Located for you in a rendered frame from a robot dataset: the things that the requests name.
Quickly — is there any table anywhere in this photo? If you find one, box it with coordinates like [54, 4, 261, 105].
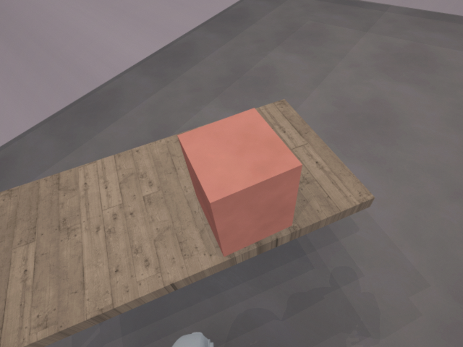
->
[0, 99, 375, 347]

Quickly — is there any carton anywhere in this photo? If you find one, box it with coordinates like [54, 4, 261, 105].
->
[177, 108, 302, 257]

